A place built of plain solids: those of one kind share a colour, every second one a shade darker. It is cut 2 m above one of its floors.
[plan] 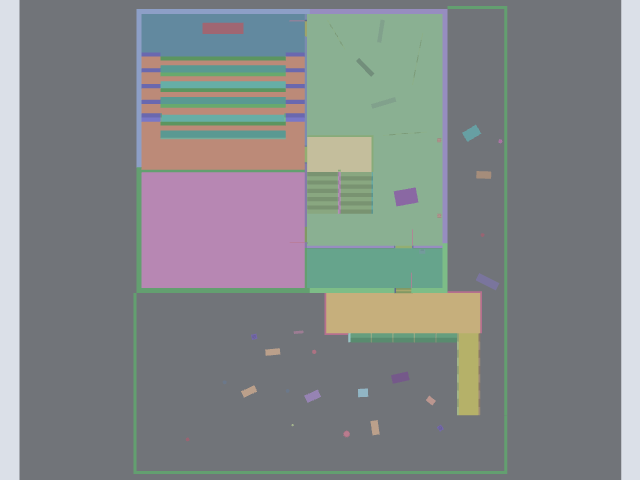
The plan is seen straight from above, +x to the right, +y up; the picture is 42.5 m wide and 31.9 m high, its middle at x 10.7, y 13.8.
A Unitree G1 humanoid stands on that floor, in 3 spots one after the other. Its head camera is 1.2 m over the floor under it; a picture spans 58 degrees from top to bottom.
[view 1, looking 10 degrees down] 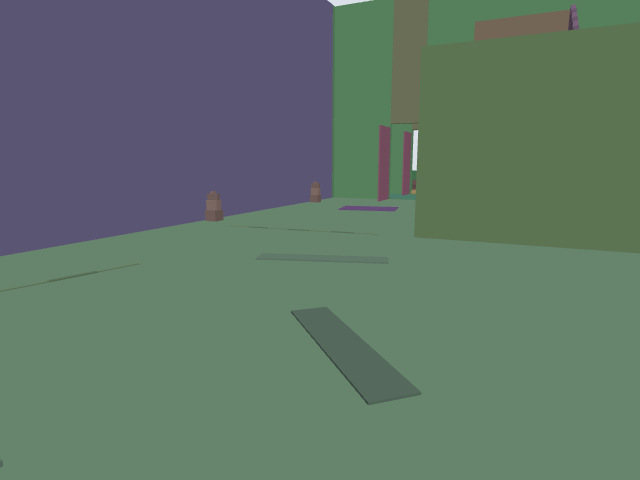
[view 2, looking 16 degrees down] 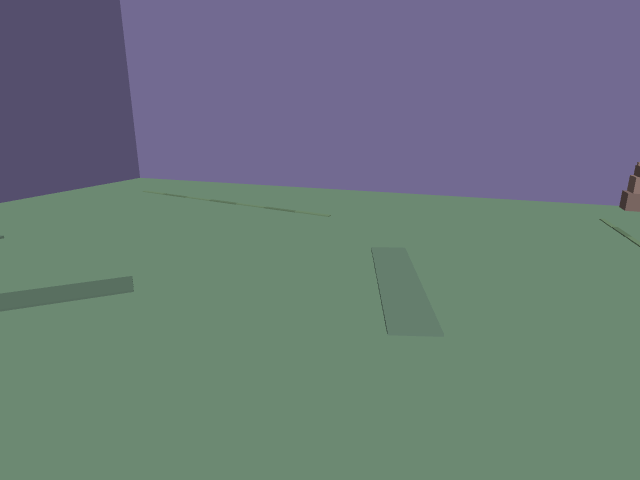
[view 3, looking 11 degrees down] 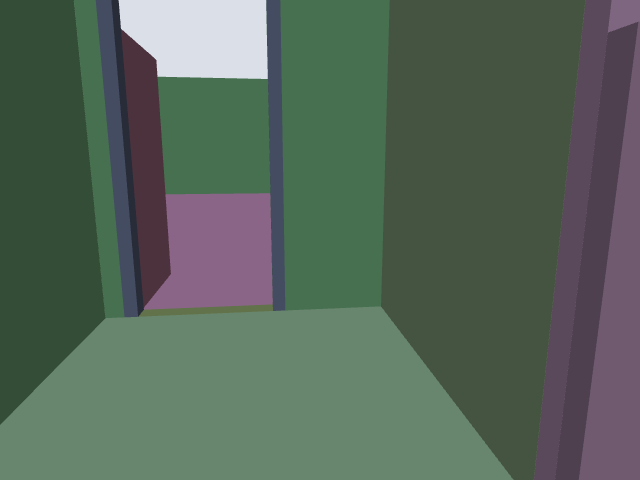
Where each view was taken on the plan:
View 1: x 12.68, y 27.82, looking -65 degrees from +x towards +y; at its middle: floor_foyer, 6.91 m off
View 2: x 11.88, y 22.43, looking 20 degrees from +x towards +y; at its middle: floor_foyer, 4.35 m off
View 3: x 13.11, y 14.64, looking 173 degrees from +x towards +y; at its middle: wall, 3.35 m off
